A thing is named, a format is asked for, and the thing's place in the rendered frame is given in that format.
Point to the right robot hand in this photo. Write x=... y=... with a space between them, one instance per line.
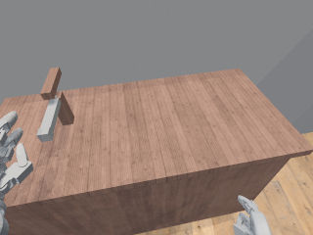
x=254 y=224

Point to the counter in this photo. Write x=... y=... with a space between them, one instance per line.
x=134 y=157

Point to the left robot hand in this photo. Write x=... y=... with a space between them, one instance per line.
x=18 y=171

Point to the tap lever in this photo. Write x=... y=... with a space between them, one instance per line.
x=46 y=131

